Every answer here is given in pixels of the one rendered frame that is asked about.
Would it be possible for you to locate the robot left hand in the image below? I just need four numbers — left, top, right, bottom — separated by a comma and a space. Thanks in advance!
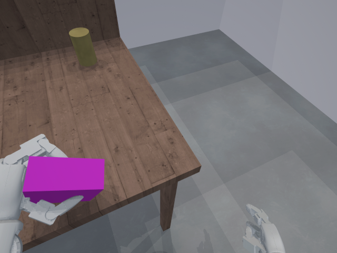
0, 134, 84, 226

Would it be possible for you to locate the left robot forearm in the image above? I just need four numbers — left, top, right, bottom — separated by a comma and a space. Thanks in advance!
0, 220, 24, 253

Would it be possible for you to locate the table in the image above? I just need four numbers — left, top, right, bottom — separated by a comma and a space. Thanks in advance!
0, 0, 201, 252

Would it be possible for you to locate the robot right hand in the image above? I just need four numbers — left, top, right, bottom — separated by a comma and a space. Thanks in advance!
243, 203, 285, 253

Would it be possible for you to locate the sponge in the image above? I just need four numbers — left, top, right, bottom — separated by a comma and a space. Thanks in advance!
23, 156, 105, 204

